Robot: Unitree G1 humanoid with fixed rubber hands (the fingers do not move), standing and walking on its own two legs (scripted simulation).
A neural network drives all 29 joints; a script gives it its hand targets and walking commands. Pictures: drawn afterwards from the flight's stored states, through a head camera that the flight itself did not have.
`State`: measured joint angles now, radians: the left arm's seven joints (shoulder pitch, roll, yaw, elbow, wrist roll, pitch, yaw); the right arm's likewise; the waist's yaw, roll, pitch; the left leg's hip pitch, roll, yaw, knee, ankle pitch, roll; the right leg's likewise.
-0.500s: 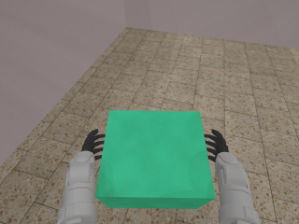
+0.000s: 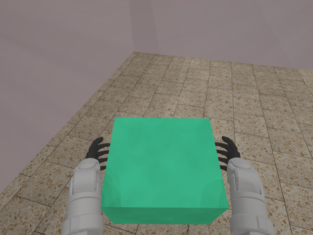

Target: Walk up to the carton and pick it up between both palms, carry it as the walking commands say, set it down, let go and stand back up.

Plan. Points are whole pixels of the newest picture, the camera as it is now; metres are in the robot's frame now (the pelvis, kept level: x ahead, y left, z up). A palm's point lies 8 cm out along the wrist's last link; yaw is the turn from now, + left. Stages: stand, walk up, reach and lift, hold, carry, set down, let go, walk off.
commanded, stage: reach and lift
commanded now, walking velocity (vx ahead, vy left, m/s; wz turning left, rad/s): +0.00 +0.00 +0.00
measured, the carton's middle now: (161, 170) +0.32 +0.00 -0.02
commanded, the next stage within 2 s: hold in 0.66 s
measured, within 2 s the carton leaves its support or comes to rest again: neither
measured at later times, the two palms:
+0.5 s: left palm (92, 166) +0.29 +0.18 +0.05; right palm (231, 164) +0.29 -0.19 +0.05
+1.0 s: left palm (91, 168) +0.29 +0.19 +0.05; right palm (230, 165) +0.28 -0.18 +0.05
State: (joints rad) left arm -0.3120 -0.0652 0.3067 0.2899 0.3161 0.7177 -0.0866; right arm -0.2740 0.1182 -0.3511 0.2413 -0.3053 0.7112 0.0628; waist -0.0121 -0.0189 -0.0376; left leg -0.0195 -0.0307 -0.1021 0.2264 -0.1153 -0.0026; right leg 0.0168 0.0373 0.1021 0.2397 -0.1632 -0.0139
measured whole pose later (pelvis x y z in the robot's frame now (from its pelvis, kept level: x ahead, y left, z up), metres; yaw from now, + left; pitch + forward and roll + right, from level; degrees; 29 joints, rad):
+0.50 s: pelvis +0.01 +0.00 +0.00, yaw +0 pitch -4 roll +0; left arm -0.25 -0.09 0.29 0.21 0.33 0.72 -0.08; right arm -0.23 0.12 -0.32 0.20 -0.30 0.71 0.07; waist 0.00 -0.02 -0.05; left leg -0.02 -0.03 -0.10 0.20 -0.11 0.00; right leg 0.02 0.04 0.10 0.21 -0.15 -0.01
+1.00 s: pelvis +0.00 +0.00 +0.00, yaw +0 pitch -4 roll +0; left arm -0.25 -0.11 0.31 0.21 0.33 0.71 -0.07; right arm -0.24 0.11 -0.33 0.21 -0.31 0.70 0.08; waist 0.00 -0.01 -0.04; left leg -0.03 -0.03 -0.09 0.21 -0.11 0.00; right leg 0.00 0.03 0.10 0.22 -0.15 -0.01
